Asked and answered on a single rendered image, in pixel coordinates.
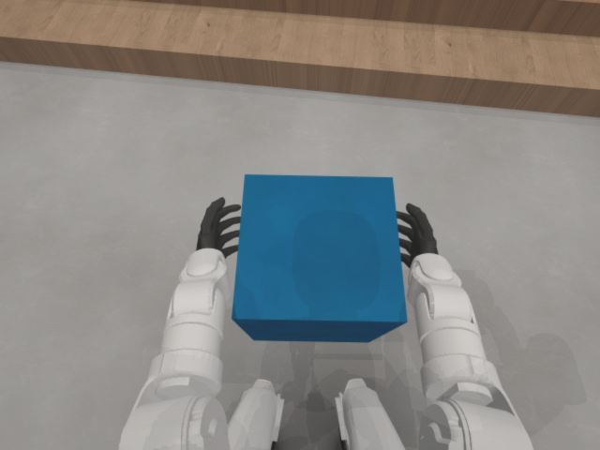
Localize robot left thigh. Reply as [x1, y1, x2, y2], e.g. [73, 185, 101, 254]
[228, 387, 284, 450]

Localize robot right forearm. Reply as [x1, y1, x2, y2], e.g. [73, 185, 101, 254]
[407, 253, 533, 450]

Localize robot right hand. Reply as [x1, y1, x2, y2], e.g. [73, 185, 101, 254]
[397, 203, 439, 268]

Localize robot left forearm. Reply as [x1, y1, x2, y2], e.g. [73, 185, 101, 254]
[118, 248, 232, 450]

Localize left robot upper arm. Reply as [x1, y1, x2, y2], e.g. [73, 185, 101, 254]
[120, 393, 231, 450]

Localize carton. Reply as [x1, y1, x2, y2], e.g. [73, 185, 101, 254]
[232, 174, 408, 342]

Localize robot thigh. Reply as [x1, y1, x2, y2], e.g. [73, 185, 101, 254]
[335, 386, 405, 450]
[228, 387, 284, 450]

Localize robot right thigh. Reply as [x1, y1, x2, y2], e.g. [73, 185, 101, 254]
[335, 386, 405, 450]

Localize right robot upper arm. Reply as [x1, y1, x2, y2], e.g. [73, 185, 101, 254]
[418, 398, 533, 450]

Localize robot left hand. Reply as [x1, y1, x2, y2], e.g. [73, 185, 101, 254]
[196, 197, 241, 259]

